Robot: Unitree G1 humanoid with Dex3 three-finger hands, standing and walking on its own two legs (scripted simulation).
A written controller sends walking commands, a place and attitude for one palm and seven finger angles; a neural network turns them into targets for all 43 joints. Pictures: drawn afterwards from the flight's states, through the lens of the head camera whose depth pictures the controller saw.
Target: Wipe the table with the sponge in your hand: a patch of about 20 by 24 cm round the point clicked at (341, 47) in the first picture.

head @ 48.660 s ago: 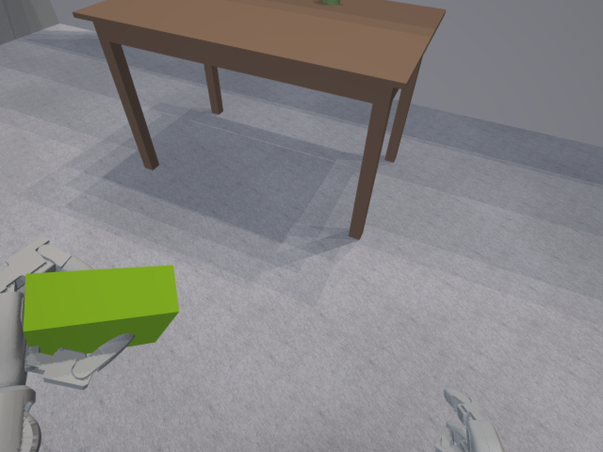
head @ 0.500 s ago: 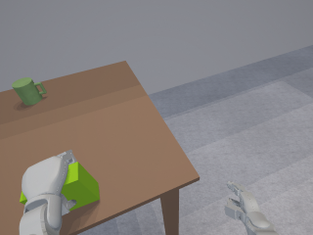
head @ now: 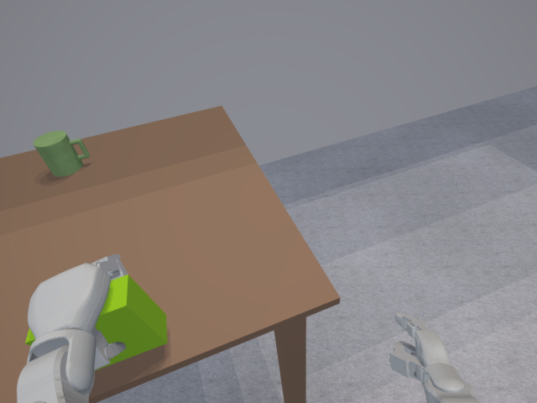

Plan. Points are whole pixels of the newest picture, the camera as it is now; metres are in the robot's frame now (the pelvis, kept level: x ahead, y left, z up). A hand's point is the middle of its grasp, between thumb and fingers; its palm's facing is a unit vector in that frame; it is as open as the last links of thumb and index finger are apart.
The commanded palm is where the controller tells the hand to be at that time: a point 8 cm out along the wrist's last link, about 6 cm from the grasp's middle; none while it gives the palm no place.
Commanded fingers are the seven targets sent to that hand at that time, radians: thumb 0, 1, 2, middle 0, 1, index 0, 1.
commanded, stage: lift the sponge slowly off the table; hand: left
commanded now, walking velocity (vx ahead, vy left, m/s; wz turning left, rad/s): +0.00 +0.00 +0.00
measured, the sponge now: (112, 332) +0.18 +0.27 +0.05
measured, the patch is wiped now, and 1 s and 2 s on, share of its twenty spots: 0.95 0.95 0.95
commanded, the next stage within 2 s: bring the sponge back beside the body in 1.30 s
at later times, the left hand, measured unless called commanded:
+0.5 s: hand (102, 289) +0.20 +0.26 +0.13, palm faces +0.14 -0.17 -0.97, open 9.4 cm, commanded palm +0.16 +0.26 +0.20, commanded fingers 0.00 0.10 1.30 -1.20 -1.60 -1.20 -1.60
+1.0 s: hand (80, 273) +0.20 +0.28 +0.16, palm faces +0.18 -0.13 -0.98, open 9.4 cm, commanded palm +0.15 +0.28 +0.23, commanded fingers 0.00 0.10 1.30 -1.20 -1.60 -1.20 -1.60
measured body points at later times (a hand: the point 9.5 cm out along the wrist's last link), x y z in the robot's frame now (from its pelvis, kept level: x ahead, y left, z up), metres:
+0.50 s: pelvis -0.01 -0.01 +0.00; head -0.04 -0.06 +0.45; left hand +0.19 +0.26 +0.18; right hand +0.25 -0.21 -0.07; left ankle -0.02 +0.09 -0.74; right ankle -0.01 -0.09 -0.74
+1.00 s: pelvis -0.01 -0.01 +0.00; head -0.03 -0.06 +0.45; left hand +0.19 +0.28 +0.21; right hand +0.26 -0.21 -0.07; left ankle -0.02 +0.09 -0.74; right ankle -0.01 -0.09 -0.74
